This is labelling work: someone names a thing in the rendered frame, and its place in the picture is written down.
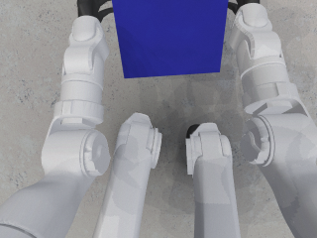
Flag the right robot forearm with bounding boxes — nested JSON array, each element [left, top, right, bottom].
[[228, 3, 317, 129]]

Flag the left robot upper arm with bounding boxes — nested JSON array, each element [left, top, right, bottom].
[[0, 129, 111, 238]]

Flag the robot right hand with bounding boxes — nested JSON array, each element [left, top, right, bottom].
[[228, 0, 261, 15]]

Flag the left robot thigh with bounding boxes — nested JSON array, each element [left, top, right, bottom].
[[92, 120, 162, 238]]

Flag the left robot shin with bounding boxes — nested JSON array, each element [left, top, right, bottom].
[[113, 113, 153, 156]]

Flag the robot left hand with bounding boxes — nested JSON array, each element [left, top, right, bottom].
[[76, 0, 114, 23]]

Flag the carton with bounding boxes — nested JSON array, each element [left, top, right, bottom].
[[112, 0, 229, 78]]

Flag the right robot upper arm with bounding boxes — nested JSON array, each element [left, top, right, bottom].
[[240, 113, 317, 238]]

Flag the left robot forearm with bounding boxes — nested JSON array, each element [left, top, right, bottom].
[[41, 15, 110, 163]]

